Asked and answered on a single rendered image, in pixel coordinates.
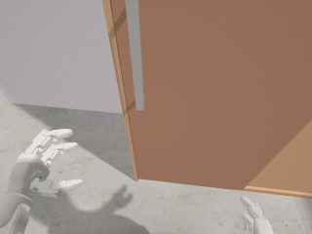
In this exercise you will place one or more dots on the wardrobe door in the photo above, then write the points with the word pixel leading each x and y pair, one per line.
pixel 291 169
pixel 227 84

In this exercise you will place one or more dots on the robot right hand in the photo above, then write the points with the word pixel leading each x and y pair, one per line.
pixel 255 221

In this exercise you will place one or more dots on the left robot forearm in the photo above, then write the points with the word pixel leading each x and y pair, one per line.
pixel 14 212

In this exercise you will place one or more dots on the handle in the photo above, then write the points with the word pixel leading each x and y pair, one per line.
pixel 132 12

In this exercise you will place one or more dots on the robot left hand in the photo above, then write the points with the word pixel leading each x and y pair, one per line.
pixel 24 179

